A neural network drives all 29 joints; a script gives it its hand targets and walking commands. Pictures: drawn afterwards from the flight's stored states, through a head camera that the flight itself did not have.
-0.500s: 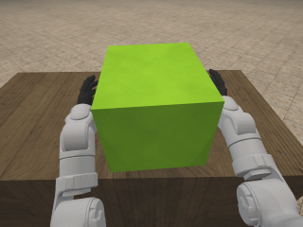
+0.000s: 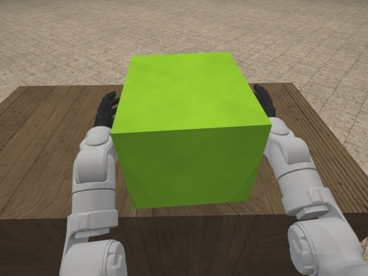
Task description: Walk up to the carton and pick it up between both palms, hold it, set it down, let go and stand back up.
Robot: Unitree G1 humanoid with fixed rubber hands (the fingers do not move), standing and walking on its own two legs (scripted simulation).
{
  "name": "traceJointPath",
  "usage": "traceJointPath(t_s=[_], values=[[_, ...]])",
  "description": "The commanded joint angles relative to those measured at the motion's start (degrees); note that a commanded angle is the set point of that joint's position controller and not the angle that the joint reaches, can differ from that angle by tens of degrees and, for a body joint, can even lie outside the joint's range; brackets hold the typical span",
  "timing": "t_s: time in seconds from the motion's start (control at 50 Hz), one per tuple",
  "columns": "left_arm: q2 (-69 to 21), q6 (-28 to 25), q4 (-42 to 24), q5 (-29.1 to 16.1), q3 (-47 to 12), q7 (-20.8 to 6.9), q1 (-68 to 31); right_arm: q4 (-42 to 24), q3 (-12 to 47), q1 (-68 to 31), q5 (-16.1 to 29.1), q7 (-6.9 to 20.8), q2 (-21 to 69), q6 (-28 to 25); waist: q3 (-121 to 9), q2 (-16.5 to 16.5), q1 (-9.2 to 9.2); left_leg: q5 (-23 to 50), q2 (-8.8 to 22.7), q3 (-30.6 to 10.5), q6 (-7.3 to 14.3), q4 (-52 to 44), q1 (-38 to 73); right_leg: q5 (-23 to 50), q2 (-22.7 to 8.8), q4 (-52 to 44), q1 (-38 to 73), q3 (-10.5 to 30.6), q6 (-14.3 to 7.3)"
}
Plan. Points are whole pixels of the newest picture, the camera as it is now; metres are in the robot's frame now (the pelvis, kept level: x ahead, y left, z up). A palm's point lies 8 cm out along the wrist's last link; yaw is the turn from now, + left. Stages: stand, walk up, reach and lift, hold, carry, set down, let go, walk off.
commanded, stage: hold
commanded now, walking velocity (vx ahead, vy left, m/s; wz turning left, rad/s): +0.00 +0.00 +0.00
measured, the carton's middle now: (185, 123) +0.40 +0.00 +0.17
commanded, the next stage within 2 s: set down in 1.16 s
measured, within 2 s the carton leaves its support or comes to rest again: neither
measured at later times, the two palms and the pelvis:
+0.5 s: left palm (101, 128) +0.36 +0.17 +0.20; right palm (262, 119) +0.37 -0.16 +0.19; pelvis +0.00 +0.00 +0.00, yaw +0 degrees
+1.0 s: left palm (104, 127) +0.36 +0.17 +0.20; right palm (264, 118) +0.37 -0.17 +0.19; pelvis +0.00 +0.00 +0.00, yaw +0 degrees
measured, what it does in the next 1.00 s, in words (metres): stands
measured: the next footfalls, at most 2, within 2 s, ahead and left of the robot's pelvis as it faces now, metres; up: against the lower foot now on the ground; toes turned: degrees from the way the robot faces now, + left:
none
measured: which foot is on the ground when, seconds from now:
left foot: down 0.00-1.00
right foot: down 0.00-1.00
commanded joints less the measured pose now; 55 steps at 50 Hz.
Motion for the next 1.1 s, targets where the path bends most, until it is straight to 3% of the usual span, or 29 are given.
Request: traceJointPath(t_s=[0.0, 0.04, 0.06, 0.08, 0.12, 0.14, 0.2, 0.22, 0.26, 0.3, 0.32, 0.34, 0.36, 0.42, 0.46, 0.52, 0.56, 0.58, 0.62, 0.68, 0.74, 0.78, 0.8, 0.82, 0.9, 0.92, 0.96, 1.02, 1.08], values=[[-36.5, -4.5, -11.5, -8.0, -27.0, -8.0, -46.2, -19.1, 21.6, -45.7, 7.6, 8.2, 37.5, -2.0, -23.6, 3.2, -0.23, 16.0, -2.9, 1.8, -2.0, -2.7, 2.5, 10.2, 1.7, 0.1, 12.0, 0.7, 1.8], [-36.6, -4.5, -10.9, -7.4, -26.6, -7.9, -46.3, -17.9, 21.5, -45.8, 6.9, 8.6, 37.4, -1.9, -23.1, 3.1, 0.01, 14.4, -2.8, 2.1, -2.0, -3.5, 2.0, 8.4, 1.6, -0.1, 12.1, 0.2, 1.7], [-36.6, -4.6, -12.0, -8.4, -27.3, -7.9, -46.4, -21.0, 22.4, -47.6, 8.0, 8.4, 38.3, -2.2, -25.3, 2.6, 0.34, 14.6, -3.1, 1.9, -1.8, -3.1, 1.9, 10.0, 1.4, 0.1, 13.1, 0.8, 1.9], [-36.7, -4.9, -13.2, -8.9, -28.4, -7.8, -47.3, -20.6, 22.7, -47.1, 7.5, 8.3, 38.1, -2.0, -26.1, 3.2, -0.39, 14.9, -3.2, 1.9, -2.0, -2.8, 1.9, 11.2, 1.4, 0.4, 14.0, 0.8, 1.9], [-35.4, -4.9, -14.5, -8.9, -28.4, -7.6, -46.8, -22.8, 24.3, -47.0, 8.1, 7.9, 38.5, -2.0, -27.8, 1.8, 0.25, 19.1, -3.4, 1.8, -2.0, -1.8, 3.5, 15.6, 1.8, 1.0, 14.6, 0.8, 2.5], [-36.7, -4.9, -15.2, -8.7, -29.1, -7.5, -46.2, -22.4, 24.1, -46.2, 8.2, 7.9, 38.7, -2.1, -27.1, 2.9, -0.25, 20.1, -3.1, 1.5, -2.3, -1.6, 4.0, 14.7, 2.0, 1.0, 14.5, 0.6, 2.2], [-35.6, -4.1, -10.5, -7.5, -26.4, -8.4, -45.4, -19.5, 21.9, -46.2, 6.8, 7.7, 37.6, -1.2, -22.2, 1.3, -0.49, 13.9, -3.2, 2.0, -1.5, -3.4, 1.8, 10.3, 1.5, -0.1, 12.6, 0.9, 2.4], [-35.7, -4.1, -10.9, -7.3, -26.0, -8.6, -46.2, -19.0, 22.0, -45.9, 7.0, 7.9, 37.7, -1.2, -22.5, 2.6, -0.17, 12.7, -3.1, 1.9, -1.4, -3.9, 1.1, 9.6, 1.2, -0.2, 12.8, 0.9, 2.2], [-36.7, -4.2, -12.2, -8.3, -28.0, -8.2, -46.3, -20.7, 22.4, -46.8, 7.0, 8.0, 37.8, -1.8, -24.9, 3.5, -0.40, 14.7, -3.2, 1.9, -1.8, -3.2, 2.1, 10.6, 1.5, 0.3, 13.4, 0.8, 2.1], [-35.5, -4.6, -15.5, -8.6, -27.8, -8.1, -46.8, -20.6, 23.6, -45.5, 8.1, 8.0, 38.4, -1.4, -26.8, 1.9, 0.28, 18.8, -3.1, 1.7, -2.2, -2.3, 3.1, 15.0, 1.9, 1.1, 14.7, 0.7, 2.5], [-35.4, -3.7, -11.6, -7.1, -26.4, -8.3, -45.5, -18.7, 22.7, -45.8, 7.3, 7.8, 37.2, -1.1, -23.1, 2.6, -0.20, 17.3, -3.1, 1.9, -2.0, -2.7, 3.2, 13.4, 1.6, 0.4, 13.8, 0.4, 2.3], [-35.5, -4.1, -13.9, -8.1, -27.2, -8.4, -46.2, -21.4, 23.5, -46.4, 8.1, 7.7, 38.1, -1.4, -25.2, 1.3, 0.04, 17.9, -3.3, 1.8, -1.8, -2.4, 2.6, 14.0, 1.7, 0.7, 14.9, 0.7, 2.4], [-36.4, -3.9, -14.0, -8.2, -27.7, -8.4, -44.8, -22.2, 23.2, -45.9, 8.0, 7.5, 37.8, -1.6, -25.9, 3.4, -0.36, 19.5, -3.3, 1.7, -2.2, -2.2, 3.8, 15.3, 1.8, 0.7, 14.2, 0.9, 2.2], [-37.1, -4.2, -15.1, -8.7, -28.7, -8.1, -44.8, -22.4, 23.3, -45.2, 8.2, 7.8, 37.0, -1.8, -27.0, 3.3, -0.80, 22.3, -2.8, 1.5, -3.0, -1.2, 5.8, 14.5, 2.5, 0.6, 13.0, -0.1, 1.7], [-37.3, -4.0, -15.2, -9.0, -29.0, -8.3, -43.6, -22.2, 23.1, -43.7, 8.1, 7.5, 36.9, -1.6, -26.6, 2.4, -1.41, 21.1, -2.9, 1.7, -2.9, -2.0, 5.1, 15.0, 2.3, 0.6, 12.9, 0.1, 1.8], [-37.0, -4.0, -14.8, -8.3, -29.0, -8.4, -46.4, -17.5, 20.3, -42.5, 6.9, 8.3, 36.4, -0.9, -22.4, 5.8, -2.23, 16.7, -2.6, 1.2, -3.0, -3.1, 3.8, 8.9, 2.2, -0.2, 11.0, 0.5, 1.1], [-35.9, -4.0, -13.9, -8.3, -27.7, -8.6, -45.9, -20.1, 21.1, -45.3, 7.1, 8.6, 36.8, -1.3, -22.7, 2.6, -0.51, 15.2, -2.5, 1.6, -2.3, -3.5, 2.4, 8.7, 1.9, -0.3, 12.2, 0.2, 1.5], [-37.0, -3.9, -13.6, -8.2, -28.2, -8.3, -47.1, -20.5, 21.2, -47.3, 7.0, 8.7, 36.0, -1.8, -24.1, 4.5, -0.61, 16.2, -2.6, 1.9, -2.7, -3.3, 3.5, 8.6, 2.1, -0.2, 11.5, 0.1, 1.2], [-37.2, -4.4, -15.1, -8.6, -28.8, -7.9, -47.9, -20.8, 22.3, -48.0, 7.3, 8.9, 37.2, -2.1, -25.8, 5.0, -0.27, 17.8, -3.0, 1.6, -2.8, -2.7, 4.1, 10.1, 2.4, 0.4, 12.0, 0.3, 1.0], [-37.4, -4.7, -14.2, -9.0, -29.0, -7.1, -47.1, -21.0, 22.5, -47.0, 7.4, 9.2, 37.3, -2.4, -27.2, 3.5, -0.31, 19.8, -2.5, 1.1, -2.8, -2.1, 5.6, 11.0, 2.5, 0.3, 11.6, -0.1, 1.2], [-36.3, -4.2, -10.7, -7.7, -27.0, -7.7, -46.6, -17.6, 20.9, -46.8, 6.8, 9.0, 36.5, -1.5, -22.2, 2.6, -0.34, 13.8, -2.6, 1.8, -2.0, -3.7, 2.5, 7.1, 2.0, -0.5, 11.0, 0.4, 1.4], [-35.8, -4.2, -7.3, -6.3, -24.4, -8.0, -46.7, -15.8, 20.3, -48.1, 5.7, 9.4, 36.9, -1.8, -20.7, 1.6, 1.28, 9.0, -2.7, 2.4, -1.0, -5.4, 0.1, 3.9, 1.9, -0.6, 11.3, 0.6, 1.6], [-36.7, -4.8, -8.9, -7.3, -25.5, -7.9, -47.7, -16.1, 20.0, -48.2, 5.1, 9.6, 37.7, -2.2, -22.6, 2.3, 0.31, 8.9, -2.6, 2.2, -1.1, -5.1, 0.7, 3.7, 1.7, -0.6, 11.1, 0.4, 1.3], [-37.0, -5.2, -9.3, -7.8, -26.0, -7.8, -48.9, -17.3, 21.0, -49.9, 5.7, 9.8, 38.6, -2.8, -24.7, 1.6, 1.07, 9.0, -2.3, 2.0, -1.2, -4.8, 0.6, 3.5, 1.9, -0.3, 11.1, 0.1, 1.5], [-36.6, -5.4, -9.2, -7.8, -26.1, -7.4, -49.0, -17.4, 21.5, -49.5, 6.4, 9.1, 38.6, -2.9, -26.1, 1.9, 0.68, 14.9, -3.2, 2.2, -1.4, -3.2, 3.4, 10.2, 1.8, 0.2, 12.1, 0.7, 1.9], [-36.8, -5.7, -12.0, -8.4, -27.2, -7.3, -48.0, -18.0, 22.5, -47.7, 7.0, 8.9, 39.7, -2.8, -28.0, 2.0, 0.48, 17.7, -3.1, 2.0, -1.7, -2.5, 4.0, 12.8, 1.9, 1.0, 13.6, 0.4, 2.0], [-36.9, -5.2, -9.4, -8.3, -26.3, -7.8, -46.0, -19.1, 23.0, -47.9, 7.2, 8.3, 39.4, -2.6, -26.3, -0.1, -0.01, 16.8, -3.2, 2.1, -1.5, -2.6, 3.0, 13.2, 2.2, 0.8, 14.0, 0.5, 2.4], [-36.6, -5.1, -10.2, -8.2, -26.6, -8.4, -46.0, -19.0, 22.1, -46.7, 7.5, 7.5, 38.5, -2.3, -25.5, 2.0, -1.20, 16.8, -3.2, 2.2, -1.9, -2.5, 3.0, 13.2, 1.8, 0.3, 13.2, 0.4, 2.1], [-35.2, -4.9, -11.3, -8.1, -26.5, -8.6, -45.5, -19.3, 22.7, -45.6, 7.6, 7.5, 38.1, -1.7, -26.0, 1.7, -0.47, 16.5, -3.1, 2.2, -1.8, -2.7, 2.3, 13.7, 1.3, 0.6, 14.1, 0.6, 2.6]])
